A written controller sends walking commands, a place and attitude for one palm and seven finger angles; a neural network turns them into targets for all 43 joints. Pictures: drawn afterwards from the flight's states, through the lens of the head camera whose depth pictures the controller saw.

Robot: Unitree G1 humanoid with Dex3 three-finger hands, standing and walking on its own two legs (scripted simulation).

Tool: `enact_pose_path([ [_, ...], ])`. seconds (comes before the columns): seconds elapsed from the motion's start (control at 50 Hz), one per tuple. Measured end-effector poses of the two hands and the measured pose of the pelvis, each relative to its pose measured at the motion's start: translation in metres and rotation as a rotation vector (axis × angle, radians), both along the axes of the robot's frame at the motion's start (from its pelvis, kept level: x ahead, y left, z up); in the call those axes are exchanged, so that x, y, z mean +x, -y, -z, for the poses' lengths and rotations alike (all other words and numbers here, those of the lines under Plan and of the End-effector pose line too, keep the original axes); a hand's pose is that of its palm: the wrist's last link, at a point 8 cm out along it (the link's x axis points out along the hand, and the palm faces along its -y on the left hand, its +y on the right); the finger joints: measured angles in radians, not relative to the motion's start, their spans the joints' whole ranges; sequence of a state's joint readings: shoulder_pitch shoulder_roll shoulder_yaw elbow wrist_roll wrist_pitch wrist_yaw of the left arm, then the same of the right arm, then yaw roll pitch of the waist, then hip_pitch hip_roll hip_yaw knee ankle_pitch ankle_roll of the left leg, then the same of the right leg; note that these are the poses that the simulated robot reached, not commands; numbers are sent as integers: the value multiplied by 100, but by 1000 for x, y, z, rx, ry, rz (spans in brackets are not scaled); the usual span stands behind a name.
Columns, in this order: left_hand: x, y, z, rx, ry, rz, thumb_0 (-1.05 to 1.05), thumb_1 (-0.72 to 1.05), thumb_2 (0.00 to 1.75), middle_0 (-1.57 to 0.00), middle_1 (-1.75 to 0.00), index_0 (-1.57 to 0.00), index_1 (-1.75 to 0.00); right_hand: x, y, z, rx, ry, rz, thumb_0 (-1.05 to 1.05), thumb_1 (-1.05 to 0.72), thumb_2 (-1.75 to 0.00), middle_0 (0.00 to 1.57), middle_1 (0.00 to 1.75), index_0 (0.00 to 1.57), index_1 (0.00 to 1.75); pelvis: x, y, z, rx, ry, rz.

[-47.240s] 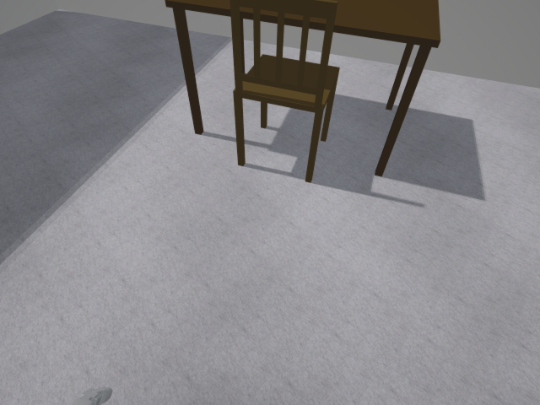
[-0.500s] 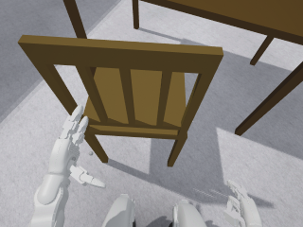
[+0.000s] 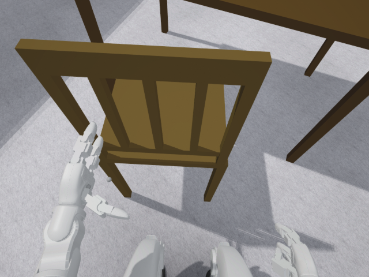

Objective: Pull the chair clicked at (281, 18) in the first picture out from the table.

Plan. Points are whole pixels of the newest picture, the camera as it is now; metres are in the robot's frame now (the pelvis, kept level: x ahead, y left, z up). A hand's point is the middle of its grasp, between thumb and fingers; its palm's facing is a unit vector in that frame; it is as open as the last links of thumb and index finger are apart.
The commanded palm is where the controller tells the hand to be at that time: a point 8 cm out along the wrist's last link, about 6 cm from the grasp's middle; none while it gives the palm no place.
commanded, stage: aim the fingers beside a spindle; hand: left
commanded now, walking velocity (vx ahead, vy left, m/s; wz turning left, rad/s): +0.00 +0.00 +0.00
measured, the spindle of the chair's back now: (155, 119) +0.46 +0.09 +0.02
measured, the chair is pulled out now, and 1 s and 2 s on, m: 0.29 0.29 0.29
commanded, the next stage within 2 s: push the fingers through the gap in 0.28 s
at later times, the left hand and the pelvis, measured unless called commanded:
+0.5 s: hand (107, 182) +0.30 +0.17 +0.02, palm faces -0.03 -1.00 -0.05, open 16.9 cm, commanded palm +0.29 +0.22 +0.02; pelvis +0.00 +0.00 +0.00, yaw +0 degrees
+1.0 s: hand (110, 155) +0.36 +0.18 +0.01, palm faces -0.02 -1.00 -0.04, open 16.9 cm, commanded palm +0.34 +0.22 +0.02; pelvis +0.00 +0.01 +0.00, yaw +0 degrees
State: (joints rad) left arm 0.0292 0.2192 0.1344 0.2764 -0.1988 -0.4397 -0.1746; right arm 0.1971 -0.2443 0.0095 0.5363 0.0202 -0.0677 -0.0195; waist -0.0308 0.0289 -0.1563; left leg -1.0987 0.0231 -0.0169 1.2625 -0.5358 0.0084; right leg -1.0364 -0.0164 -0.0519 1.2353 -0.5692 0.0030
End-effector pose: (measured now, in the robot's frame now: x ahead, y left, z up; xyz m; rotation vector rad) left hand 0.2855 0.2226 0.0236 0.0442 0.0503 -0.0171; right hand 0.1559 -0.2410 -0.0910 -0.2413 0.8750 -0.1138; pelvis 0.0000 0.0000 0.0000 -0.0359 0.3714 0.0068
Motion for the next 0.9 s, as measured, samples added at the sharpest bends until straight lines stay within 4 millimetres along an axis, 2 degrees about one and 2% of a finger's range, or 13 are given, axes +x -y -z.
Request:
enact_pose_path([
  [0.18,-12,5,-1,-5,13,24,-1,-50,30,-6,-8,-6,-8,6,2,-4,-15,23,-9,1,-91,-90,20,30,21,30,-1,1,0,-3,9,-6],
  [0.4,-6,-1,5,-1,-1,11,-1,-50,30,-6,-8,-6,-8,8,1,-1,-13,30,-13,1,-91,-90,20,30,21,30,-5,2,3,-5,5,-7],
  [0.48,-7,-2,1,1,10,16,-1,-50,30,-6,-8,-6,-8,5,1,-1,-14,25,-10,1,-91,-90,20,30,21,30,-5,2,3,-6,6,-8],
  [0.8,32,-1,1,-8,21,33,-1,-50,30,-6,-8,-6,-8,-17,4,6,-26,-41,27,1,-91,-90,20,30,21,30,-5,-3,3,-8,-9,0],
  [0.9,43,-6,6,-6,12,3,-1,-50,30,-7,-8,-6,-8,-24,4,8,-31,-70,31,1,-91,-90,20,30,21,30,-4,-4,3,-7,-16,1],
])
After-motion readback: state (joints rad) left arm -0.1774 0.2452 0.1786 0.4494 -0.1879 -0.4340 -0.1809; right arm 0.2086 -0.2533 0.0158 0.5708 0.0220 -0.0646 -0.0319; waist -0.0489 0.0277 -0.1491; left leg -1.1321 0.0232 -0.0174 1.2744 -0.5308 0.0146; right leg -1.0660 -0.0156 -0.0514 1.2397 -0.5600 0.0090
